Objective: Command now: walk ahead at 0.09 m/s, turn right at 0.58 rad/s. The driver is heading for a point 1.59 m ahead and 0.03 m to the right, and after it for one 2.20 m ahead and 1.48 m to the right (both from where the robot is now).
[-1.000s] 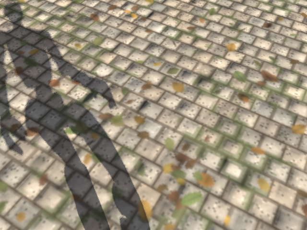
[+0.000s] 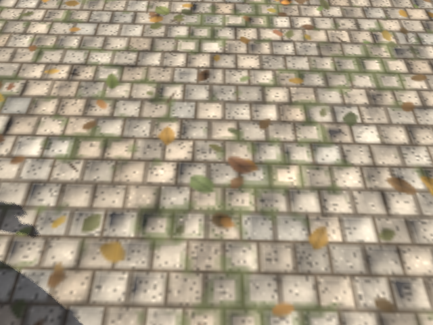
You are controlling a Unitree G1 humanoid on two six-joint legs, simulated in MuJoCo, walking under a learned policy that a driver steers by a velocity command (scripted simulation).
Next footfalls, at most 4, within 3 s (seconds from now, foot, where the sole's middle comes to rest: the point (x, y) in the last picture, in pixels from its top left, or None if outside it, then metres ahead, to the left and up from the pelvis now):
0.38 right None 0.03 -0.11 -0.76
0.78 left None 0.07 0.09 -0.76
2.24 left None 0.44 -0.10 -0.76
2.78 right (336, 246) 0.72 -0.33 -0.76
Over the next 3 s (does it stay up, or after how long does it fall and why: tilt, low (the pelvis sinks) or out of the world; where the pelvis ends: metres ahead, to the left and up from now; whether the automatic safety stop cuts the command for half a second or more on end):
stays up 0.64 -0.24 0.02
